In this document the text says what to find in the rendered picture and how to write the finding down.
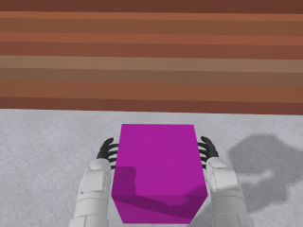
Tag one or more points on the left robot hand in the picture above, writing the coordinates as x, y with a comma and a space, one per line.
104, 152

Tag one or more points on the right robot hand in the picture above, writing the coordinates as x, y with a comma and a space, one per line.
209, 152

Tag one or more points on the right robot forearm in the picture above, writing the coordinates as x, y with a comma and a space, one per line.
226, 195

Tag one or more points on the carton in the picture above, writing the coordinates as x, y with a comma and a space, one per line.
159, 177

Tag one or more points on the left robot forearm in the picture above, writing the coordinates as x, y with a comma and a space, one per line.
93, 196

